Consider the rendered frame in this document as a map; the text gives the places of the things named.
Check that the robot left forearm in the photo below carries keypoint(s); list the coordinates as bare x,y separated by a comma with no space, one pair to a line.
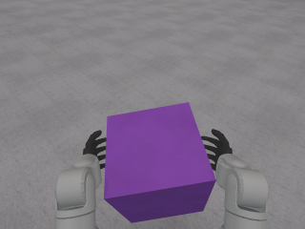
75,196

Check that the right robot hand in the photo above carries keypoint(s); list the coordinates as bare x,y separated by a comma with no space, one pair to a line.
223,146

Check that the robot right forearm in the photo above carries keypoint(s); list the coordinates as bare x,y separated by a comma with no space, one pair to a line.
246,194

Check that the left robot hand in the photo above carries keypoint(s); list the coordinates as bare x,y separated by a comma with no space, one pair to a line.
92,143

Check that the carton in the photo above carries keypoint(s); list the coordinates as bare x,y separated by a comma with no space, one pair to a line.
156,165

